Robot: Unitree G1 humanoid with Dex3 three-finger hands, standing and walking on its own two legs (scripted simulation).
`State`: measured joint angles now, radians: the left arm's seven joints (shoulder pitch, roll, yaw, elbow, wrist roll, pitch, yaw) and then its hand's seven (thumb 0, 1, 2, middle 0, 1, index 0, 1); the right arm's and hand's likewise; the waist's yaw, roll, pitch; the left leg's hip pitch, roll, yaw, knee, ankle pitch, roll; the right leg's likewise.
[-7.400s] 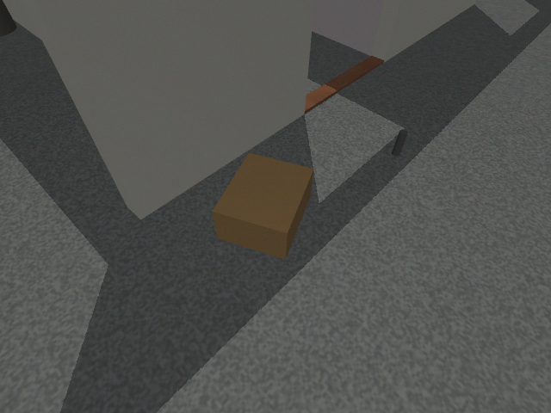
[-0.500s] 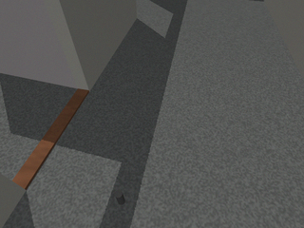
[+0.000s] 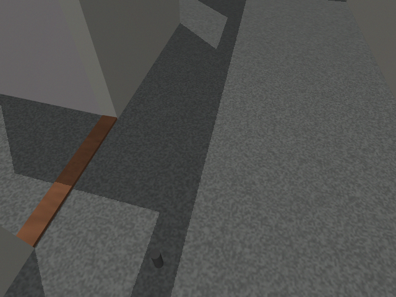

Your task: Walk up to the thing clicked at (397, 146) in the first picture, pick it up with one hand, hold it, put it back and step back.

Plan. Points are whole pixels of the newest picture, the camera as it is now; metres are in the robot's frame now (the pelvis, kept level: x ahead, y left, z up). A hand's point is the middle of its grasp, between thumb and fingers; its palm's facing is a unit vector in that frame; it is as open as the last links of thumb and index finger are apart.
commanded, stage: stand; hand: left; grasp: from the side
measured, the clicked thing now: (157, 258) +0.39 +0.19 -0.71
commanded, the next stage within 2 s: go down in 0.44 s
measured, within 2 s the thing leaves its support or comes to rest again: neither
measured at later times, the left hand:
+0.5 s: hand out of the picture +0.07 +0.26 -0.16, palm faces -0.03 -0.94 -0.35, open 7.4 cm
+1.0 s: hand out of the picture +0.14 +0.27 -0.19, palm faces +0.04 -0.94 -0.34, open 14.9 cm
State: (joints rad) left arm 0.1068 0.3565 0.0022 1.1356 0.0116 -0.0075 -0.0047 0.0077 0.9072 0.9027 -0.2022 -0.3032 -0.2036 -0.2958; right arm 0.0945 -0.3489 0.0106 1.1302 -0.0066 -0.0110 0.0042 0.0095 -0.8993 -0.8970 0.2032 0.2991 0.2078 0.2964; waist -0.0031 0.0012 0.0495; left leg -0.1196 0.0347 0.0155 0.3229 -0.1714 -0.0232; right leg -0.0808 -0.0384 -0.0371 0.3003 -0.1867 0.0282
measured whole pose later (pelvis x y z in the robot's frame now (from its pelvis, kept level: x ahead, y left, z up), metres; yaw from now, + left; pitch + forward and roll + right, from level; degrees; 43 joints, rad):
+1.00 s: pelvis -0.02 +0.00 -0.05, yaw -1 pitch +10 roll -1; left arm 0.07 0.36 0.24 0.84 0.07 0.09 -0.06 0.00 -0.14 0.35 -0.06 -0.30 -0.07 -0.28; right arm 0.27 -0.24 -0.03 0.67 0.02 -0.07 -0.02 0.01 -0.93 -0.90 0.20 0.30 0.21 0.30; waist -0.05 0.00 -0.05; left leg -0.64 0.06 0.00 0.84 -0.38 -0.02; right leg -0.60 -0.03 -0.02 0.81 -0.39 0.02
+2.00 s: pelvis -0.04 +0.00 -0.17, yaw -1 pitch +26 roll -3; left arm 0.05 0.48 0.42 0.61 -0.04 -0.09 -0.24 0.00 -0.42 0.08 -0.09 -0.10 -0.08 -0.10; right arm 0.17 -0.28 -0.02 0.57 -0.02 -0.23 -0.07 0.01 -0.93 -0.90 0.20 0.30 0.21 0.30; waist -0.04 -0.02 -0.16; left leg -1.34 0.06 -0.05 1.49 -0.60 -0.03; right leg -1.28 -0.03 -0.04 1.45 -0.62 0.02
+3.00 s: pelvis -0.09 +0.00 -0.35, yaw -5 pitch +32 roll -6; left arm -0.47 0.77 0.73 0.96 -0.12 -0.36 -0.59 -0.01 -0.42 0.10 -0.04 -0.10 -0.04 -0.08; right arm 0.10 -0.33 0.06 0.68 -0.04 -0.15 -0.03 0.01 -0.90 -0.90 0.20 0.30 0.21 0.30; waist -0.06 -0.03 -0.13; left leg -2.00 0.05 -0.13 2.10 -0.67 -0.04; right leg -1.92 -0.01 -0.06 2.05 -0.69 0.02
